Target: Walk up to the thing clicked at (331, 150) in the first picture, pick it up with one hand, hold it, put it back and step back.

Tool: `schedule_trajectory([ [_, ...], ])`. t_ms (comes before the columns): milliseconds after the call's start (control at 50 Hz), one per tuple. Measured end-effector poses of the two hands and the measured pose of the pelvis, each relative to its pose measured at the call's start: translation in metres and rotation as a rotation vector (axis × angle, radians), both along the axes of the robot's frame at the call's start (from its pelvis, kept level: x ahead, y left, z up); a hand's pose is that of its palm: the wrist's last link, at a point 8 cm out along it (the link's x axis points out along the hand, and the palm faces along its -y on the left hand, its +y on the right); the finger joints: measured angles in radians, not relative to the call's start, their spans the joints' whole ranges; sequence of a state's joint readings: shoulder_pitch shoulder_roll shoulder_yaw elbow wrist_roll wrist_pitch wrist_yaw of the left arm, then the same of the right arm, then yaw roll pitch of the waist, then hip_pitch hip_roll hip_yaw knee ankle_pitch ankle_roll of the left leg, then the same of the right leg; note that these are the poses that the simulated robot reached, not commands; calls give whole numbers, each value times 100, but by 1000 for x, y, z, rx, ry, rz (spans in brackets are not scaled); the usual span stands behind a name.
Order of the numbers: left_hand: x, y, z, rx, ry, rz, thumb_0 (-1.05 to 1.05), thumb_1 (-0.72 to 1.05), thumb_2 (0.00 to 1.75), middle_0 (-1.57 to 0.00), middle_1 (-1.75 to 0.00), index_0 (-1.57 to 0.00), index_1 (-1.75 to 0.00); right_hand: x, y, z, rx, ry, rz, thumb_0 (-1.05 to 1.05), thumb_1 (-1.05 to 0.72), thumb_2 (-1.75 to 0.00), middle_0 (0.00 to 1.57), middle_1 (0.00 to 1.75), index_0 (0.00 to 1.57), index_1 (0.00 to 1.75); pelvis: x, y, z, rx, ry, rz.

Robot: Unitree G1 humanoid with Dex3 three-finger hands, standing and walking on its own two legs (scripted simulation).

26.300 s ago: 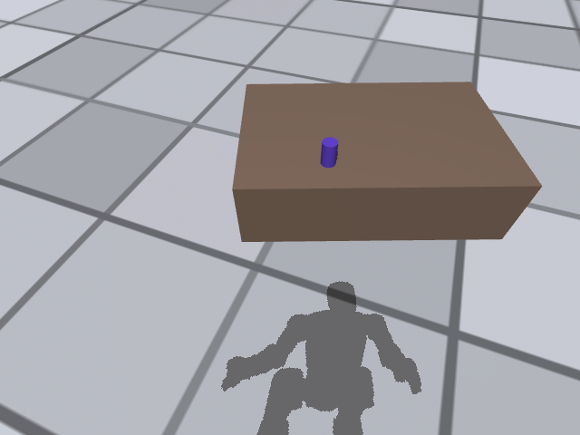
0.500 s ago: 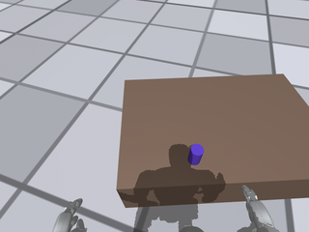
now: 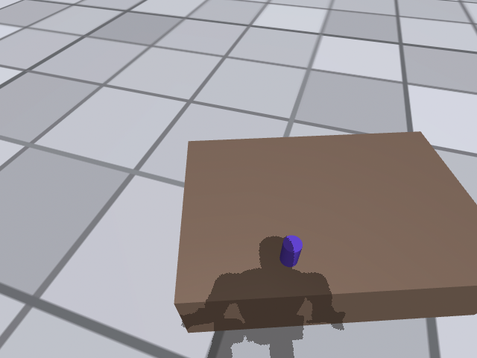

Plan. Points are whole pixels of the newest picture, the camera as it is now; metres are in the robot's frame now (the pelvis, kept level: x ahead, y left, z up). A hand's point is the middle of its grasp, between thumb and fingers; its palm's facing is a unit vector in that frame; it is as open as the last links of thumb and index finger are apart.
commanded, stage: stand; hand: right
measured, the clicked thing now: (290, 251) +0.50 -0.17 -0.39
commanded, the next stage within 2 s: none
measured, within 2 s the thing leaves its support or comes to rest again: neither
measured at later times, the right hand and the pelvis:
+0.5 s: hand out of the picture +0.02 -0.23 -0.16, palm faces -0.02 +0.94 -0.33, open 8.5 cm; pelvis -0.01 +0.01 +0.01, yaw +0 degrees
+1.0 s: hand out of the picture +0.08 -0.22 -0.15, palm faces -0.01 +0.94 -0.35, open 7.4 cm; pelvis +0.01 +0.03 +0.01, yaw +0 degrees
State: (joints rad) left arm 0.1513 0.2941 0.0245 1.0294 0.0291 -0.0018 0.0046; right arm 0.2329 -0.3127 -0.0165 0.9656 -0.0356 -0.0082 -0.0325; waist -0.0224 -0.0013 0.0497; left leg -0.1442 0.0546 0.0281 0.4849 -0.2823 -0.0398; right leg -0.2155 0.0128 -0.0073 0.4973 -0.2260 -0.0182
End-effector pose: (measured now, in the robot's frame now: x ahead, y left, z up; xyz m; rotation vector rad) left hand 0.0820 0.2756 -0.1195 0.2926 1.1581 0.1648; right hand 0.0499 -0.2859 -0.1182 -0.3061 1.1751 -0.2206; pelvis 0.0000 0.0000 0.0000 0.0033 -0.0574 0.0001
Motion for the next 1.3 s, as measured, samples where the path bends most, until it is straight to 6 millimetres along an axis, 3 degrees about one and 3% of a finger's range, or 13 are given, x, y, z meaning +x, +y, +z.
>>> schedule_trajectory([
  [100, -8, 0, -2, -17, 19, 9, 0, 90, 90, -21, -30, -20, -30, -17, -1, 3, -8, 43, -14, 0, 49, -9, 9, 9, 9, 10, -5, 1, 4, -3, -12, -2],
  [180, -18, 5, -2, -15, 42, 19, 0, 90, 90, -21, -30, -20, -30, -27, -2, 3, -13, 71, -19, 0, 34, -24, 14, 17, 14, 18, -9, 3, 5, -3, -17, -3],
  [380, -40, 22, -1, 10, 107, 41, 0, 90, 90, -20, -30, -20, -30, -37, 8, 0, 8, 114, -21, 0, -32, -74, 19, 28, 20, 28, -13, 9, 7, -3, -15, -6],
  [480, -44, 28, 0, 15, 129, 46, 0, 90, 90, -20, -30, -20, -30, -34, 15, -2, 18, 124, -15, 0, -63, -83, 20, 29, 20, 30, -11, 13, 7, -2, -9, -7],
  [580, -43, 32, -1, 16, 143, 42, 0, 90, 90, -20, -30, -20, -30, -27, 19, -1, 20, 127, -12, 0, -80, -87, 20, 30, 21, 30, -7, 17, 8, -2, -1, -9],
  [940, -7, 34, 0, 3, 91, 18, 0, 90, 90, -20, -30, -20, -30, 16, 21, 8, -1, 66, -2, 1, -90, -90, 20, 30, 21, 30, 10, 25, 10, -3, 4, -8],
  [1300, -1, 39, 7, 27, 84, 24, 0, 90, 90, -20, -30, -20, -30, 22, 15, 8, 0, 74, -5, 1, -90, -90, 20, 30, 21, 30, 14, 23, 11, -4, 5, 2],
])
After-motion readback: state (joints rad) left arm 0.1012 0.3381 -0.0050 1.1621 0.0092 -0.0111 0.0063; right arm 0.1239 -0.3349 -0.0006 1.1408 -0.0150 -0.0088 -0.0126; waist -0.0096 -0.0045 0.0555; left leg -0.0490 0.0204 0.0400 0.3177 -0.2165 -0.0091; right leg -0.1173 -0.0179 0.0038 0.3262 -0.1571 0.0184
